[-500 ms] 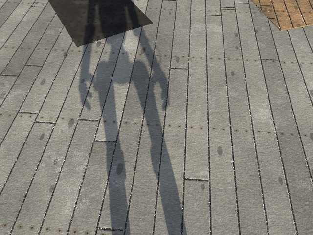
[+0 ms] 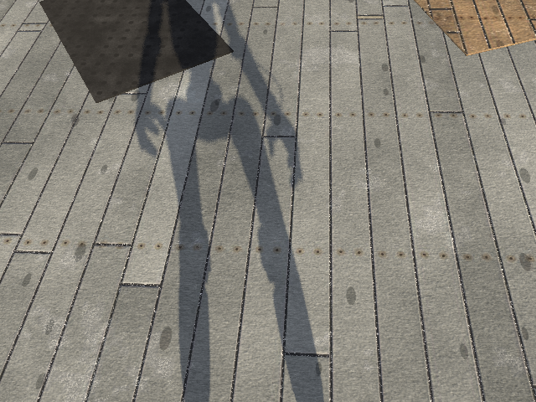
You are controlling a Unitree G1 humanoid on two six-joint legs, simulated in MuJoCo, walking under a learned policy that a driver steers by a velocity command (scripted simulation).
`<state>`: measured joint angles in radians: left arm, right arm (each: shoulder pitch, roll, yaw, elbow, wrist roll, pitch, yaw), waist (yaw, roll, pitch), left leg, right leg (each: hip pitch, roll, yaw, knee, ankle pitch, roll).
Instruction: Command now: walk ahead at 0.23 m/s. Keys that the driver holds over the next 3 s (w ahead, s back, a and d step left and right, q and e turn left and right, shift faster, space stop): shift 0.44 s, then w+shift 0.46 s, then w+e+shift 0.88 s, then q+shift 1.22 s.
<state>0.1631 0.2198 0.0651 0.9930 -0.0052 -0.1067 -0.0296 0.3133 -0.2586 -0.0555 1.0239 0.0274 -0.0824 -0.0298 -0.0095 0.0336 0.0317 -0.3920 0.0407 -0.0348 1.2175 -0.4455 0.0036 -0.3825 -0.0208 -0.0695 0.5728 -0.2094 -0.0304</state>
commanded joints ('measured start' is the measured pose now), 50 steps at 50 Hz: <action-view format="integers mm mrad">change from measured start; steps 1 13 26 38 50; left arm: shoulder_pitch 20 43 238 225 124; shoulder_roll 96 114 153 184 46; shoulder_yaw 6 -3 20 26 -4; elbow -22 17 58 36 -95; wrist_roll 19 5 -33 34 30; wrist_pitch -5 40 58 -8 64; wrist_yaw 0 51 58 20 -30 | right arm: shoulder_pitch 53 -130 -252 -316 -27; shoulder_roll -55 -33 -56 -37 -58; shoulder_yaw -24 -17 -35 -23 -20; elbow -35 -65 -58 -186 -69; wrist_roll -6 -27 19 -62 -60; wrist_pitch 14 73 30 47 -32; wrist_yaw -8 -9 2 110 48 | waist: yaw -14 -15 92 19 52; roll -139 -106 -92 -168 61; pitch -82 -58 82 97 57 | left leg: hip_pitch -131 90 -179 8 164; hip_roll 81 32 6 6 215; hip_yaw -12 33 19 175 -96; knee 10 -656 -639 -569 -1131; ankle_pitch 88 277 -194 272 -79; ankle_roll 33 2 85 62 66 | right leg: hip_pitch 164 135 241 232 -335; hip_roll -234 -189 -184 -216 -111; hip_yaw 222 124 294 94 160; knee -299 -291 -342 -507 719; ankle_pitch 478 309 -671 40 100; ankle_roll -144 -170 -178 -138 -53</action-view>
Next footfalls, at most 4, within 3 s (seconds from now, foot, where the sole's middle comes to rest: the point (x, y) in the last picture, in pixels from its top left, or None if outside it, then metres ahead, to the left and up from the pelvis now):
0.30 left None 0.18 0.12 -0.77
0.82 left None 0.40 0.20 -0.77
1.34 right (279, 285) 0.79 0.03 -0.77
1.76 left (290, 161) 1.27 -0.01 -0.77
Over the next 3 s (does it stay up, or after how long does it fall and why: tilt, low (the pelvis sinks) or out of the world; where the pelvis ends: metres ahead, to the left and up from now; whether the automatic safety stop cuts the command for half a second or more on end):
stays up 1.35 -0.22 0.00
